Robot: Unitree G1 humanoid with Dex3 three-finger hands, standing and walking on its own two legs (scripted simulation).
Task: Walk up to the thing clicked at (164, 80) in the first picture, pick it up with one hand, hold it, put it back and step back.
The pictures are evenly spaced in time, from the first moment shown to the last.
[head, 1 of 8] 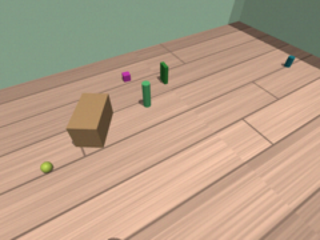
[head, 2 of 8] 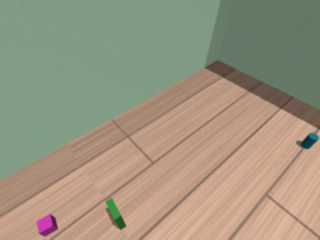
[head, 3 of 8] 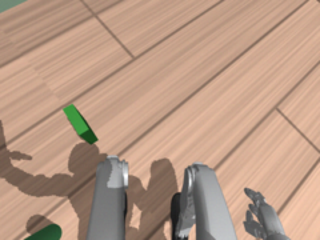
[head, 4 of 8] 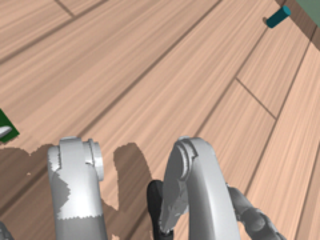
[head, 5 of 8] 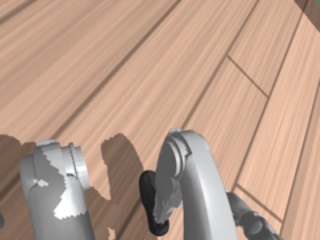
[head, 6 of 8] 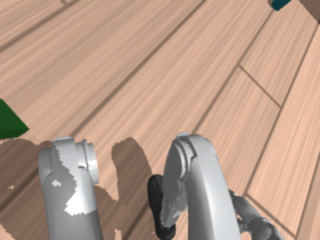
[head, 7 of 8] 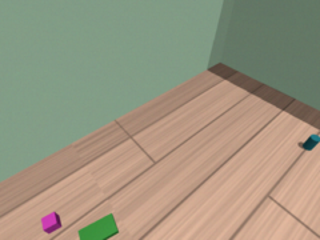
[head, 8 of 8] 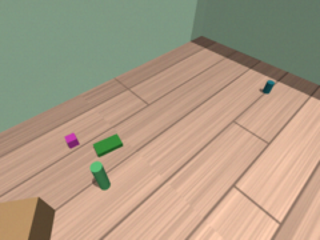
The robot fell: no
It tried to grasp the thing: yes
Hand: left
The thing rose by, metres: 0.66
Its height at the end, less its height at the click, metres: -0.08
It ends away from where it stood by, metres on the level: 0.14
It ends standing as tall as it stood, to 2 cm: no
